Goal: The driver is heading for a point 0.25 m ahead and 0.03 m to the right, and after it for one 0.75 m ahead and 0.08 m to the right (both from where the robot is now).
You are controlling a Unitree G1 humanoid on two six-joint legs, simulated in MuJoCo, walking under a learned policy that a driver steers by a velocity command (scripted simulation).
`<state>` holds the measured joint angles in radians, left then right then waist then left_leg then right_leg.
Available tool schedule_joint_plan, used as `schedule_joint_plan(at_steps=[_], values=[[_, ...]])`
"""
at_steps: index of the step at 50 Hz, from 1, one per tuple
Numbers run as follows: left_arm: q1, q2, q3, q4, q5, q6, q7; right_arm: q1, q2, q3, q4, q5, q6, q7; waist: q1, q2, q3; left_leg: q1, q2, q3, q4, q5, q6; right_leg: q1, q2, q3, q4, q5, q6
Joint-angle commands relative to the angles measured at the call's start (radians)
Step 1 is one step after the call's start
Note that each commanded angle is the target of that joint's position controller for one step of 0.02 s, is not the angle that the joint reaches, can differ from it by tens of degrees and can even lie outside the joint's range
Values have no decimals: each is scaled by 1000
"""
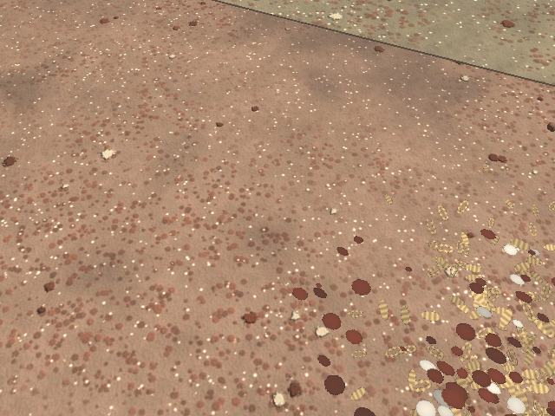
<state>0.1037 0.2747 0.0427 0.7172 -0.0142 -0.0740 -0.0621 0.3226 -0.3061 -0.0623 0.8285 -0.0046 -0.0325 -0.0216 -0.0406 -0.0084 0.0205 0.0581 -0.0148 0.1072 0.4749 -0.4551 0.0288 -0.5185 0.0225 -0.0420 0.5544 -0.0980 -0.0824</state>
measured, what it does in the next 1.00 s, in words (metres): walks ahead, turning right: left foot, then right foot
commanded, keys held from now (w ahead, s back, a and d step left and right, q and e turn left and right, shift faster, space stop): w+e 0.40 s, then w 0.44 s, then w+q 0.10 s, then no key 0.06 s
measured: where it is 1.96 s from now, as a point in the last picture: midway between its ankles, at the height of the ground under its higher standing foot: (330, 328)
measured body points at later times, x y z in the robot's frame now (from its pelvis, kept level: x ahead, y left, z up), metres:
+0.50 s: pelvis +0.30 +0.02 +0.01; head +0.32 +0.02 +0.46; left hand +0.42 +0.29 -0.11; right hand +0.43 -0.28 -0.06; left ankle +0.41 +0.10 -0.72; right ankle +0.13 -0.08 -0.68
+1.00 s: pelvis +0.53 -0.10 +0.01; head +0.56 -0.12 +0.46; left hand +0.83 +0.05 -0.05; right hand +0.43 -0.36 -0.12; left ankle +0.43 +0.09 -0.67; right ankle +0.58 -0.22 -0.72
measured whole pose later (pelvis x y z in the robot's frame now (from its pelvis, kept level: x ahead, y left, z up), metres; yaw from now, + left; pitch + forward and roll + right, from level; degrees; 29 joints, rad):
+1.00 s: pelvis +0.53 -0.10 +0.01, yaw -17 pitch +2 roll +1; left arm 0.04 0.26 0.03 0.63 0.01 -0.08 -0.02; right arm 0.40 -0.30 -0.05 0.88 0.02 -0.06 0.00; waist -0.08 0.01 0.03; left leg -0.18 0.00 -0.07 0.84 -0.49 -0.01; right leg -0.45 -0.01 -0.02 0.56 -0.15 -0.04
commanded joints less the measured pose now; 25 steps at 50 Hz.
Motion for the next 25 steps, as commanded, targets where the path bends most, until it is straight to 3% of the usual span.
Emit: schedule_joint_plan(at_steps=[1, 2, 3, 4, 5, 6, 9, 11, 14, 16, 19, 21, 22, 23, 24, 25], values=[[317, 284, 94, -19, -18, 0, 22, 78, -19, 18, -114, -24, -43, 4, 103, -272, -390, -685, -90, -88, 893, -51, -56, 913, -357, 796, -152, -92, -351], [333, 207, 71, -16, -16, 2, 24, 2, -113, 0, -120, 10, -80, 26, 163, -151, -390, -805, -30, -247, 953, -68, -29, 934, -340, 814, -229, -230, -309], [291, 179, 63, -28, -5, 3, 31, -98, -131, -2, -159, 43, -100, 37, 166, -95, -255, -849, 19, -237, 914, 2, -11, 821, -308, 675, -243, -223, -262], [231, 171, 59, -38, 1, 1, 31, -141, -117, 3, -174, 31, -110, 36, 126, 12, -141, -835, 58, -221, 811, 57, -8, 656, -271, 579, -264, -123, -239], [180, 145, 51, -50, 4, 0, 35, -152, -125, -6, -173, 3, -108, 28, 91, 35, -96, -778, 89, -216, 712, 93, -15, 542, -240, 511, -280, -22, -224], [152, 140, 47, -66, 13, 2, 40, -136, -121, -8, -174, -6, -99, 28, 59, 6, -70, -718, 98, -213, 677, 107, -27, 454, -213, 477, -303, 52, -227], [134, 157, 53, -76, 6, 4, 52, -101, -89, -2, -174, -12, -72, 22, 25, -27, -41, -664, 104, -178, 526, 135, -78, 313, -180, 390, -338, 168, -234], [147, 186, 63, -71, 0, 7, 64, -166, -61, 11, -192, -15, -66, 19, 43, -33, -22, -632, 88, -159, 377, 267, -104, 244, -139, 324, -343, 166, -208], [192, 192, 67, -55, -7, 20, 75, -276, -43, 19, -213, -7, -73, 25, 95, -56, -20, -533, 36, -148, 159, 502, -116, 196, -90, 288, -320, 78, -151], [231, 192, 69, -40, -12, 29, 77, -317, -57, 14, -226, 6, -79, 30, 112, -67, -26, -503, 16, -164, 91, 538, -112, 227, -103, 330, -290, 19, -134], [245, 180, 68, -36, -14, 37, 80, -314, -98, -5, -230, 14, -90, 37, 93, -91, -34, -476, 17, -202, 25, 459, -81, 321, -141, 428, -201, -45, -108], [225, 159, 64, -41, -6, 41, 79, -219, -117, -21, -204, 13, -98, 36, 36, -111, -55, -365, 21, -179, -17, 413, -37, 336, -135, 443, -115, -25, -78], [235, 113, 48, -42, 1, 37, 76, -128, -143, -34, -187, 0, -104, 31, -5, -94, -122, -214, 69, -203, -23, 394, 3, 311, -90, 398, 12, 3, -48], [267, 49, 23, -52, 19, 33, 73, 11, -191, -45, -174, -14, -104, 26, -47, 39, -255, 16, 239, -387, -23, 328, 66, 204, -20, 304, 293, -178, -10], [401, 21, 13, -73, -18, 22, 72, 85, -270, -69, -120, -17, -89, 38, 17, 395, -316, 236, 411, -874, -151, 45, 227, -129, 86, 196, 589, -493, 44], [375, 124, 29, -41, -25, 21, 75, 59, -169, -48, -137, 8, -88, 45, -15, 245, -230, 194, 398, -917, -197, -155, 213, -236, 22, 243, 700, -458, 55]])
